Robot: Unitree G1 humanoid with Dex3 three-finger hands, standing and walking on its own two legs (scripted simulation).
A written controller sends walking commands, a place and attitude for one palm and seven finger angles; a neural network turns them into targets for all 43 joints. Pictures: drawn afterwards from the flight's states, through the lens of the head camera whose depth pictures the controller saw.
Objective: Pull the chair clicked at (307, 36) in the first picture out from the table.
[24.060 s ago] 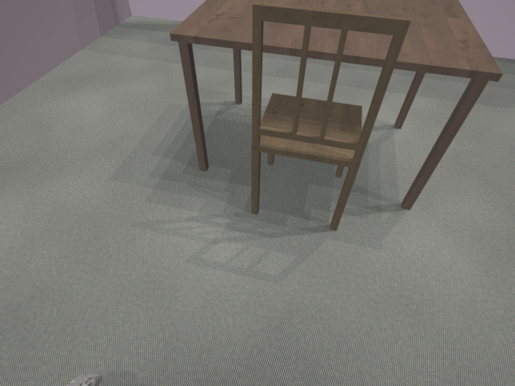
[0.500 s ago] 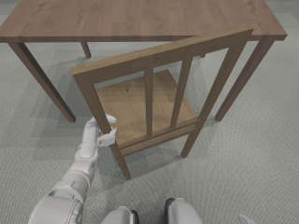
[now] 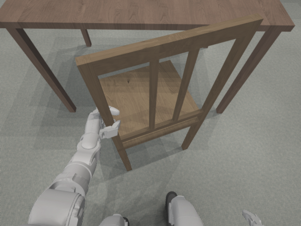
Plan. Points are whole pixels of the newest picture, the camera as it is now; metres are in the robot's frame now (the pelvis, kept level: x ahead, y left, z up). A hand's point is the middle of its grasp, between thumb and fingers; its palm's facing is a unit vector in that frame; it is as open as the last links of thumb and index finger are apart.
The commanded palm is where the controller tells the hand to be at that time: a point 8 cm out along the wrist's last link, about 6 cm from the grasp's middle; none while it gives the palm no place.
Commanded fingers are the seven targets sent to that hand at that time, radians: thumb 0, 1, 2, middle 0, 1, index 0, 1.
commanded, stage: step backward, pulling the chair out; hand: left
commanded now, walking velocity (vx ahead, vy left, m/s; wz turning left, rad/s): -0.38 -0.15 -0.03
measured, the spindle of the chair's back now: (152, 102) +0.46 -0.01 -0.03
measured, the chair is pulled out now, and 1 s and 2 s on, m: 0.14 0.17 0.17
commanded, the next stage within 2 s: none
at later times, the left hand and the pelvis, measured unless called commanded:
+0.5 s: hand (115, 137) +0.35 +0.10 -0.06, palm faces -0.03 -0.98 -0.21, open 5.8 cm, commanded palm +0.36 +0.16 -0.05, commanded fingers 0.00 0.90 0.90 -0.50 -1.45 -0.50 -1.45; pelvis -0.02 +0.00 -0.01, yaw -3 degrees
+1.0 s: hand (115, 137) +0.35 +0.10 -0.06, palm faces -0.05 -0.97 -0.22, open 5.8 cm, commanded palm +0.37 +0.16 -0.05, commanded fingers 0.00 0.90 0.90 -0.50 -1.45 -0.50 -1.45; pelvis -0.01 +0.00 -0.01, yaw -2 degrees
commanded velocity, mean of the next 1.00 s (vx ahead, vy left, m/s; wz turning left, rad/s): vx -0.38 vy -0.01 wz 0.02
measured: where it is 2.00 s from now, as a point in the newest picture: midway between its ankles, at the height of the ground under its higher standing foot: outside the picture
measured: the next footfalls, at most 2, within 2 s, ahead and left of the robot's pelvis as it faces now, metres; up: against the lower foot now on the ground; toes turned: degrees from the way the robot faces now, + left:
none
